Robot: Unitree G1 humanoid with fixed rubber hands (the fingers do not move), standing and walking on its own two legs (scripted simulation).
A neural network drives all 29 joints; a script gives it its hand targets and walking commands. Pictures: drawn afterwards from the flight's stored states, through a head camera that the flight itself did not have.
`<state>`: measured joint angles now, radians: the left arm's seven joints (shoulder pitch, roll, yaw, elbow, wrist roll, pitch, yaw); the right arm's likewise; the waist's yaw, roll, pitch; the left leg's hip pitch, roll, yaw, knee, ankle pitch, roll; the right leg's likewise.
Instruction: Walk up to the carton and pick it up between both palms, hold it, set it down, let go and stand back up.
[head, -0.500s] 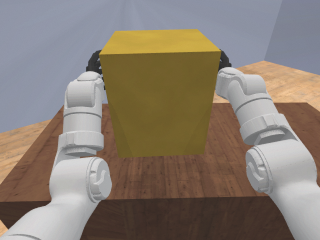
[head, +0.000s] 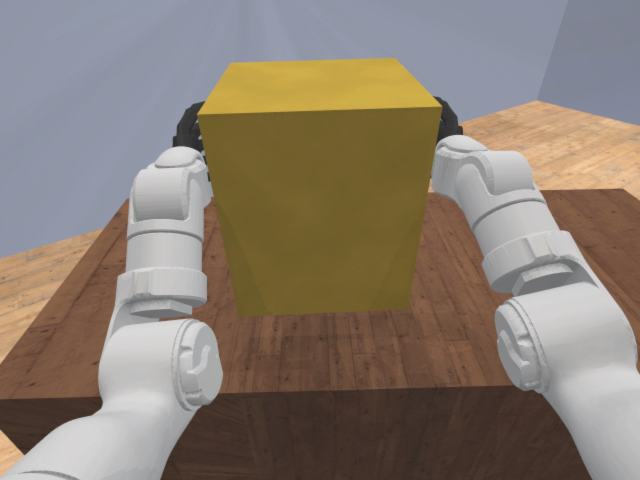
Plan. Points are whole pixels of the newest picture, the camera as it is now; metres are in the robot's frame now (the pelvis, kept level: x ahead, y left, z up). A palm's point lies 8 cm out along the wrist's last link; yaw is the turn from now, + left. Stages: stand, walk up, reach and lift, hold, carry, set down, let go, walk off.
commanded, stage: set down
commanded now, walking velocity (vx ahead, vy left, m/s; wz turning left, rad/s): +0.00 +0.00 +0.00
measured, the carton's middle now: (318, 184) +0.39 +0.00 +0.25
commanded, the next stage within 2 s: none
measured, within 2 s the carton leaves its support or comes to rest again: neither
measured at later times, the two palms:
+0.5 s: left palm (185, 178) +0.41 +0.17 +0.26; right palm (416, 181) +0.41 -0.13 +0.24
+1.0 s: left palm (194, 195) +0.41 +0.16 +0.23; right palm (416, 192) +0.42 -0.13 +0.22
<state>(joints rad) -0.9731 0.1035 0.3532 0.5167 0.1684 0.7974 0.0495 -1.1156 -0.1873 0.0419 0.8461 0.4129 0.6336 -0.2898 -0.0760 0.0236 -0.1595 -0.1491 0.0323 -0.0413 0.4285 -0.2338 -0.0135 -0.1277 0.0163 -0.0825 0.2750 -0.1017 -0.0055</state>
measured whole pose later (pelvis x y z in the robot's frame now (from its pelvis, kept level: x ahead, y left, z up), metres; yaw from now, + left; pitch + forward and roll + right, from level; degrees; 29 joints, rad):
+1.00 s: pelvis +0.01 +0.00 +0.00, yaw +1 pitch -5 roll -2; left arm -0.88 0.01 0.38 0.52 0.25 0.54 0.10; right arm -1.00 -0.12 -0.08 0.98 0.19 0.24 -0.13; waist -0.03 -0.01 -0.03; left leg -0.06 0.03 -0.05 0.39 -0.24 -0.02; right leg -0.05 0.02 -0.09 0.26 -0.12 -0.01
